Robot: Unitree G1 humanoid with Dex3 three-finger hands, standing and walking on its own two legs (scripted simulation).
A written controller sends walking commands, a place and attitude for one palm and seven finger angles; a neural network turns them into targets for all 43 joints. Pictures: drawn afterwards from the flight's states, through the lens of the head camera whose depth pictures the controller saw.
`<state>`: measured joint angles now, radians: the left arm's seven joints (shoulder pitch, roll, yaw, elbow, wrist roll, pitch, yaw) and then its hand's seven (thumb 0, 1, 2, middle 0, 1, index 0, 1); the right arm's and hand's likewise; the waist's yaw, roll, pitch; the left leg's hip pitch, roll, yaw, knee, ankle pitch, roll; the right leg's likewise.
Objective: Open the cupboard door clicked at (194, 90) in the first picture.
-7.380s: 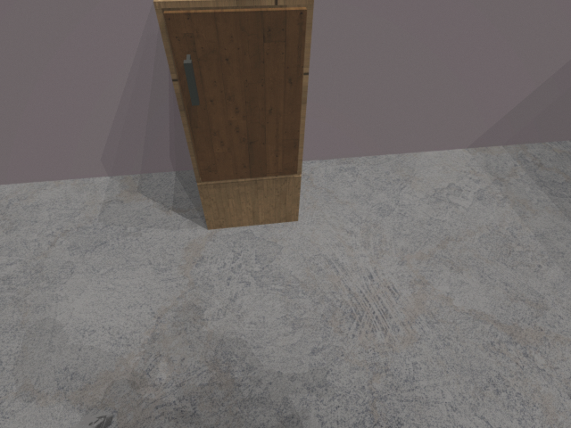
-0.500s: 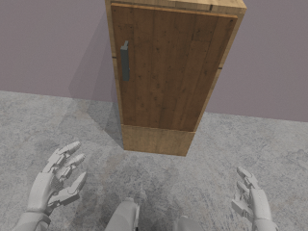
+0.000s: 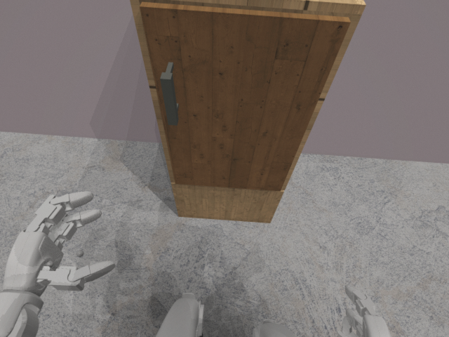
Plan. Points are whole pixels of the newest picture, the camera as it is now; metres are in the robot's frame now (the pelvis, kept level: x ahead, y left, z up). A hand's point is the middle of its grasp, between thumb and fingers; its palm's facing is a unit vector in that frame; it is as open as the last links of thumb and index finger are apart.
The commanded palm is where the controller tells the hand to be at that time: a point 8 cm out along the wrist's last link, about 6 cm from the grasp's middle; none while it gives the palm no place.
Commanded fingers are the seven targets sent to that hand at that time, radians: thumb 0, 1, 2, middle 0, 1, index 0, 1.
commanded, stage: raise the hand with hooked fingers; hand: left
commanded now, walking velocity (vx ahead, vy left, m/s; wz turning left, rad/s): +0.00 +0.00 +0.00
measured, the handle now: (171, 94) +0.59 +0.16 +0.06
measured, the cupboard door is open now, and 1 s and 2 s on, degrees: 0 0 0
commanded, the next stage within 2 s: move the hooked fingers beside the handle in 1.16 s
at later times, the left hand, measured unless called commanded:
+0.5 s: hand (61, 220) +0.27 +0.27 +0.07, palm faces +0.03 -1.00 -0.05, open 13.9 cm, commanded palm +0.26 +0.32 +0.08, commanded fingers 0.00 -0.50 0.30 -0.30 -1.20 -0.30 -1.20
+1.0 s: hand (66, 209) +0.29 +0.27 +0.07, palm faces +0.02 -1.00 -0.04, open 14.0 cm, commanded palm +0.27 +0.32 +0.08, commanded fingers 0.00 -0.50 0.30 -0.30 -1.20 -0.30 -1.20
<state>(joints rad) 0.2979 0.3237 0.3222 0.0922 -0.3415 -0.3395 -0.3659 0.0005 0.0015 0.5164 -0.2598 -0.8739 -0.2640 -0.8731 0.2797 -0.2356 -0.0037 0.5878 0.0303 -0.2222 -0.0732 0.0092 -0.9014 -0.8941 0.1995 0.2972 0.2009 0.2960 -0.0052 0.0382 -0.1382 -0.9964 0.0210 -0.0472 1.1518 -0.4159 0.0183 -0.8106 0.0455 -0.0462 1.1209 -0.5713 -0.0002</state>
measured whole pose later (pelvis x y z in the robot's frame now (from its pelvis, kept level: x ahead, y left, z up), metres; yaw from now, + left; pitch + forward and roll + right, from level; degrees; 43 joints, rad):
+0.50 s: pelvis +0.01 +0.01 +0.01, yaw +0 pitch +14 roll -4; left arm 0.11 0.39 0.39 0.26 -0.36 -0.30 -0.46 -0.01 -0.48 0.31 -0.29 -1.18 -0.30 -1.18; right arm 0.25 -0.25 0.04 0.51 0.03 -0.18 -0.07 0.01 -0.90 -0.89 0.20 0.30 0.20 0.30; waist 0.01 0.03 -0.14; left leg -0.93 0.01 -0.04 1.09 -0.41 0.03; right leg -0.73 0.04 -0.04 1.03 -0.55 0.01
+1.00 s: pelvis +0.01 +0.00 +0.02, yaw +0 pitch +13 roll -4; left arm 0.02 0.41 0.42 0.39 -0.36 -0.33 -0.49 -0.02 -0.50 0.30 -0.30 -1.20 -0.30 -1.20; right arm 0.30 -0.27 0.02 0.53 0.04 -0.14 -0.07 0.01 -0.90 -0.89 0.20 0.30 0.20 0.30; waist -0.02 0.02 -0.12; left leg -0.90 0.02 -0.03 1.04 -0.38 0.02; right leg -0.72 0.04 -0.03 1.01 -0.53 0.00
